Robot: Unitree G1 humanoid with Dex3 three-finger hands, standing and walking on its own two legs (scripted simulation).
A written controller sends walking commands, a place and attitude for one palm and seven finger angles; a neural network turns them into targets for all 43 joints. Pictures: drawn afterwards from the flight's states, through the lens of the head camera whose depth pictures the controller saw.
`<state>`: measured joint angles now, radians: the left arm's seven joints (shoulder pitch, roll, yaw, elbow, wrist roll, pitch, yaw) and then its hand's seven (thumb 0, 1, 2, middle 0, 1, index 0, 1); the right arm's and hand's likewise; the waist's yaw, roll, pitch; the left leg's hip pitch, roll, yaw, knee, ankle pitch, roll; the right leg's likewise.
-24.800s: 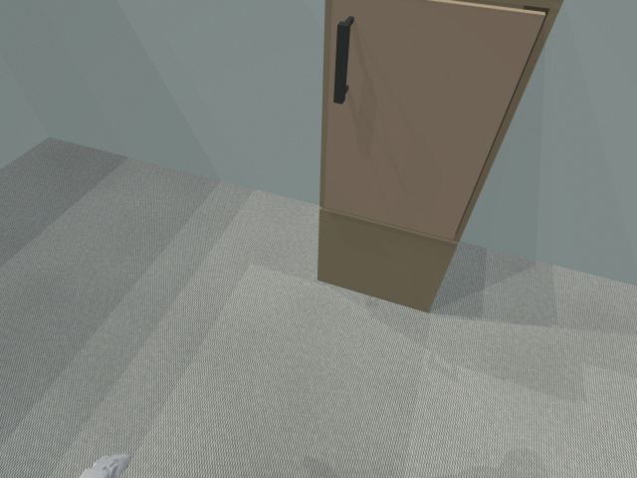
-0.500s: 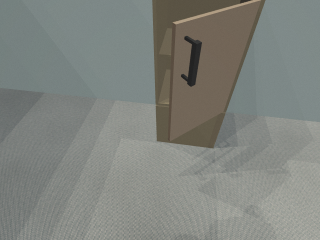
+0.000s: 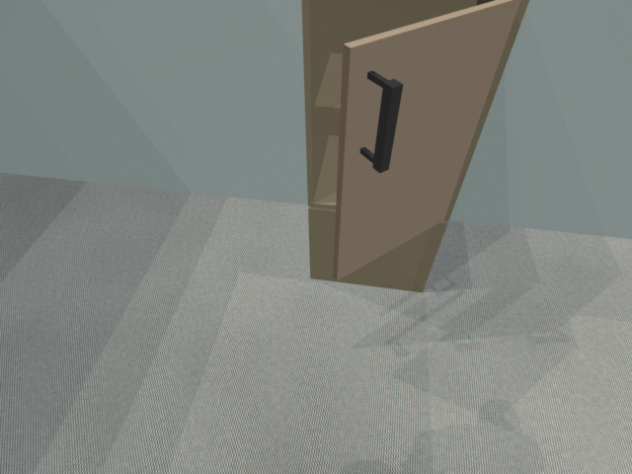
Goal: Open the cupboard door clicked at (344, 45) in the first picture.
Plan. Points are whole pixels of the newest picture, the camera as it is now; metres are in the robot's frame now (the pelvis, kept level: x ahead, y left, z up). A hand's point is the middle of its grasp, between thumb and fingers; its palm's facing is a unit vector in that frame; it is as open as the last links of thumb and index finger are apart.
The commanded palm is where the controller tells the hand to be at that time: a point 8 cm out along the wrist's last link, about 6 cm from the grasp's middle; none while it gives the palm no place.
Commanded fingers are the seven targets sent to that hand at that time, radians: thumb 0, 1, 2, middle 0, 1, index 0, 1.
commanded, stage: look to check the result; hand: left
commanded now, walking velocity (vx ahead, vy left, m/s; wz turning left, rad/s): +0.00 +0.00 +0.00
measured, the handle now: (378, 123) +0.63 -0.07 +0.12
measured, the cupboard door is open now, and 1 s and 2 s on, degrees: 43 43 43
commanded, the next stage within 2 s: walk to a spot facing it in 0.32 s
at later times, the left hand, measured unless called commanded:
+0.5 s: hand out of the picture +0.00 +0.16 -0.17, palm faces +0.05 -0.98 -0.18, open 7.4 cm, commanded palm none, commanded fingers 0.00 0.90 0.90 -0.20 -0.30 -0.20 -0.30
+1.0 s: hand out of the picture +0.09 +0.15 -0.17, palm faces -0.11 -0.94 -0.31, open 7.4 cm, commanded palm none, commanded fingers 0.00 0.90 0.90 -0.20 -0.30 -0.20 -0.30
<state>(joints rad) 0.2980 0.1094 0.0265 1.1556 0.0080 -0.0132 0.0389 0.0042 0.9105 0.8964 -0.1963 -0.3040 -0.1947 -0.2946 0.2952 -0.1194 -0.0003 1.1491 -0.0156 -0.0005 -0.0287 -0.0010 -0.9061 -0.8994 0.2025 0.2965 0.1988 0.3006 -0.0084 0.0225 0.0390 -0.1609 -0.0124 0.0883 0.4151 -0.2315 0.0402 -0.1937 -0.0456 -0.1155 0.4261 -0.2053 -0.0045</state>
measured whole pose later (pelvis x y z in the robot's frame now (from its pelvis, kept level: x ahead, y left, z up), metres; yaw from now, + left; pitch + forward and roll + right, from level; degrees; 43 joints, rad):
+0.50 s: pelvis +0.01 -0.01 +0.00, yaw +0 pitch -1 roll +0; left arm 0.28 0.12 0.02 1.15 0.01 -0.02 0.04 0.01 0.91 0.90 -0.20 -0.30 -0.20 -0.29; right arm 0.28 -0.13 0.00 1.16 -0.01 0.00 -0.03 0.00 -0.91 -0.90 0.20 0.30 0.20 0.30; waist -0.01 0.01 0.05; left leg -0.14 0.00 0.09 0.40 -0.24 0.03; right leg -0.17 -0.03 -0.12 0.41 -0.21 -0.01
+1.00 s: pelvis +0.01 -0.04 -0.01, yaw -12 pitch +0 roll +2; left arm 0.21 0.18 0.10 0.97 0.02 0.01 0.02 0.00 0.91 0.90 -0.20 -0.30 -0.19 -0.29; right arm 0.16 -0.22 -0.07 1.00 -0.01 0.07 -0.03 0.00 -0.91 -0.90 0.20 0.30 0.20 0.30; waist 0.02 0.04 0.12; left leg -0.39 0.05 0.08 1.01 -0.49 -0.03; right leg -0.31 0.04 -0.02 0.62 -0.32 -0.08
